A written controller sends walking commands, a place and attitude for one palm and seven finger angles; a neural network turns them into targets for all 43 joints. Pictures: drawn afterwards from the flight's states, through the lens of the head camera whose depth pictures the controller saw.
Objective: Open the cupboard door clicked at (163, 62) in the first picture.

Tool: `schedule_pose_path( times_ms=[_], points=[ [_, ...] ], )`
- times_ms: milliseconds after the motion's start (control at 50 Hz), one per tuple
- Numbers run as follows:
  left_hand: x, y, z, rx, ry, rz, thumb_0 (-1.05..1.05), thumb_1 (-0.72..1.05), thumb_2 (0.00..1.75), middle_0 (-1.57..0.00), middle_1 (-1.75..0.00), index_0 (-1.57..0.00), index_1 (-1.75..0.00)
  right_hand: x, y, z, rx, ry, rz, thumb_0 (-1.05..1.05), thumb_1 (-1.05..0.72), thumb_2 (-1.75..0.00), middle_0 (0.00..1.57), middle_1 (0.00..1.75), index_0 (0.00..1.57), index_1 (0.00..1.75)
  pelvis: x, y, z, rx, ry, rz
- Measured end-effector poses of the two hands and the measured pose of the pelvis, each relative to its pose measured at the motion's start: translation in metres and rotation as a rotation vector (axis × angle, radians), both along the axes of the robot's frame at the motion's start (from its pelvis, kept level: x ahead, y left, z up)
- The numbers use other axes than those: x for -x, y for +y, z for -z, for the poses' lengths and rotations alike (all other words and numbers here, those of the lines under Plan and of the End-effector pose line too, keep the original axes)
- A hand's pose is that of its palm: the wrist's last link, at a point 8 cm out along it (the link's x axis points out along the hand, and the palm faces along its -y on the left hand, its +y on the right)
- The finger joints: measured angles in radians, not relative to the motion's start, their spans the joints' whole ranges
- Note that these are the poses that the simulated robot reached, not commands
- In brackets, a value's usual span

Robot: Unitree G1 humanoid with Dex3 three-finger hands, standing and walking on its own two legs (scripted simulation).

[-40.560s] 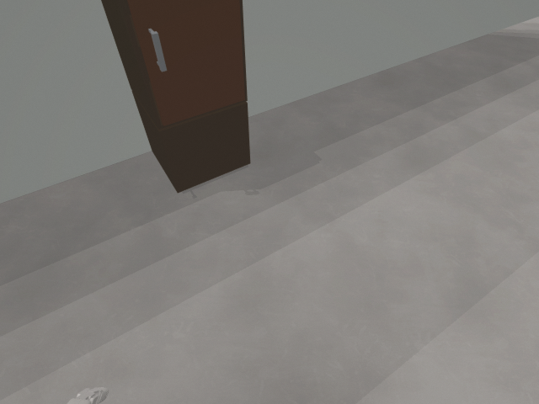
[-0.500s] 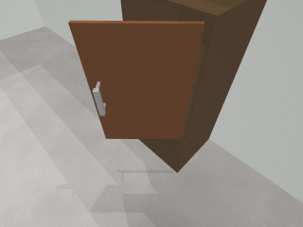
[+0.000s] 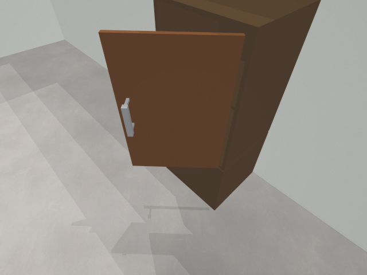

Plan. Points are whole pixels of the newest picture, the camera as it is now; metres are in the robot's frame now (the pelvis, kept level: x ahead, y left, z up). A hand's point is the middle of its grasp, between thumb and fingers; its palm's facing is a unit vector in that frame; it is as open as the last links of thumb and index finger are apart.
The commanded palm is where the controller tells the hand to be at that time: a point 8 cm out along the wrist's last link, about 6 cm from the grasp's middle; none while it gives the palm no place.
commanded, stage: come to a stop and stand still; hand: left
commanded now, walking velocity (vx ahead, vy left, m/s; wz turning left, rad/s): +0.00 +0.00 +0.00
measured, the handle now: (129, 117) +0.61 +0.22 -0.03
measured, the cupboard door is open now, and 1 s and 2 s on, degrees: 44 44 44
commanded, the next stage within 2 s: look again from close up in 0.04 s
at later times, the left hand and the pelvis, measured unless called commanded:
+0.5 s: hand out of the picture +0.00 +0.18 -0.17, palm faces +0.02 -0.98 -0.18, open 7.4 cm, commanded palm none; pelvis +0.01 +0.01 +0.00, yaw +0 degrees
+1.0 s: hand (97, 235) +0.21 +0.21 -0.03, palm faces +0.24 -0.97 -0.08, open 7.5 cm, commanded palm +0.14 +0.25 -0.06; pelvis +0.01 +0.02 -0.03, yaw +4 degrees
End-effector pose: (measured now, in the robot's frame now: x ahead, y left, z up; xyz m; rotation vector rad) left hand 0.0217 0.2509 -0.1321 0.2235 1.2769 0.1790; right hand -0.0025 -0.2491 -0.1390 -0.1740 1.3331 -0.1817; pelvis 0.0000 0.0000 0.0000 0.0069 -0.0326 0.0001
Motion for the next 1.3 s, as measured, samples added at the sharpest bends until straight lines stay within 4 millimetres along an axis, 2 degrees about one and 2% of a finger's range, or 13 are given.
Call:
schedule_pose_path(
  times_ms=[140, 260, 540, 800, 820, 880, 920, 980, 1040, 1100, 1200, 1240, 1300],
  points=[
    [0.028, -0.004, 0.006, 0.024, 0.076, -0.026, 0.01, 0.91, 0.9, -0.2, -0.3, -0.2, -0.3, 0.02, 0.008, 0.001, -0.007, 0.063, 0.017, 0.0, -0.91, -0.9, 0.2, 0.3, 0.2, 0.3, 0.0, 0.004, -0.001, 0.001, 0.001, -0.002],
    [0.036, -0.011, 0.009, 0.049, 0.104, -0.036, 0.01, 0.91, 0.9, -0.2, -0.3, -0.2, -0.3, 0.022, 0.02, 0.001, -0.021, 0.077, 0.024, 0.0, -0.91, -0.9, 0.2, 0.3, 0.2, 0.3, -0.002, 0.008, -0.001, 0.002, 0.004, -0.001],
    [0.024, -0.028, 0.012, 0.097, 0.093, -0.035, 0.01, 0.91, 0.9, -0.2, -0.3, -0.2, -0.3, -0.006, 0.053, 0.004, -0.073, 0.028, 0.024, 0.0, -0.91, -0.9, 0.2, 0.3, 0.2, 0.3, -0.011, 0.016, -0.003, 0.002, 0.004, 0.006],
    [0.019, -0.022, 0.013, 0.089, 0.11, -0.027, 0.01, 0.91, 0.9, -0.2, -0.3, -0.2, -0.3, -0.006, 0.055, 0.003, -0.064, 0.046, 0.037, 0.0, -0.91, -0.9, 0.2, 0.3, 0.2, 0.3, -0.018, 0.021, -0.003, 0.006, 0.004, 0.016],
    [0.01, -0.019, 0.008, 0.092, 0.067, -0.068, 0.01, 0.91, 0.9, -0.2, -0.3, -0.2, -0.3, -0.01, 0.055, 0.002, -0.058, 0.016, 0.032, 0.01, -0.91, -0.9, 0.2, 0.3, 0.2, 0.3, -0.017, 0.021, -0.002, 0.006, 0.001, 0.013],
    [-0.042, 0.006, -0.033, -0.006, -0.273, -0.118, 0.05, 0.95, 0.9, -0.2, -0.31, -0.21, -0.31, -0.035, 0.044, -0.007, -0.01, -0.198, 0.011, 0.01, -0.92, -0.9, 0.2, 0.3, 0.2, 0.3, -0.019, 0.02, 0.003, -0.004, 0.012, -0.007],
    [-0.084, 0.011, -0.067, -0.025, -0.527, -0.119, 0.05, 0.94, 0.89, -0.2, -0.32, -0.2, -0.32, -0.06, 0.035, -0.012, 0.012, -0.337, -0.021, 0.02, -0.92, -0.9, 0.2, 0.3, 0.2, 0.3, -0.019, 0.021, 0.007, 0.0, 0.023, -0.038],
    [-0.144, 0.006, -0.107, 0.009, -0.894, -0.064, 0.04, 0.89, 0.87, -0.2, -0.34, -0.2, -0.34, -0.103, 0.02, -0.019, 0.043, -0.511, -0.1, 0.02, -0.92, -0.9, 0.2, 0.3, 0.2, 0.3, -0.016, 0.02, 0.019, 0.01, 0.075, -0.07],
    [-0.181, -0.01, -0.122, 0.129, -1.199, 0.019, 0.03, 0.82, 0.85, -0.2, -0.38, -0.2, -0.38, -0.15, 0.008, -0.029, 0.075, -0.658, -0.171, 0.02, -0.92, -0.9, 0.2, 0.3, 0.2, 0.3, -0.013, 0.015, 0.039, 0.008, 0.152, -0.057],
    [-0.187, -0.024, -0.108, 0.219, -1.331, 0.153, 0.02, 0.75, 0.82, -0.21, -0.42, -0.21, -0.42, -0.195, 0.0, -0.038, 0.098, -0.78, -0.229, 0.01, -0.91, -0.9, 0.2, 0.3, 0.2, 0.3, -0.014, 0.009, 0.062, 0.007, 0.202, -0.048],
    [-0.156, -0.018, -0.06, 0.249, -1.177, 0.125, 0.01, 0.62, 0.78, -0.22, -0.49, -0.23, -0.49, -0.255, 0.005, -0.043, 0.104, -0.888, -0.295, 0.01, -0.91, -0.9, 0.2, 0.3, 0.2, 0.3, -0.022, 0.0, 0.089, 0.014, 0.258, -0.051],
    [-0.14, -0.008, -0.055, 0.199, -1.132, 0.068, 0.02, 0.57, 0.76, -0.23, -0.52, -0.23, -0.52, -0.272, 0.014, -0.038, 0.089, -0.895, -0.319, 0.01, -0.91, -0.9, 0.2, 0.3, 0.19, 0.3, -0.026, -0.002, 0.094, 0.028, 0.273, -0.061],
    [-0.129, 0.005, -0.066, 0.108, -1.164, 0.047, 0.02, 0.5, 0.73, -0.23, -0.56, -0.23, -0.56, -0.286, 0.03, -0.022, 0.05, -0.869, -0.368, 0.01, -0.91, -0.9, 0.2, 0.3, 0.19, 0.3, -0.029, -0.006, 0.1, 0.052, 0.294, -0.081]
  ],
)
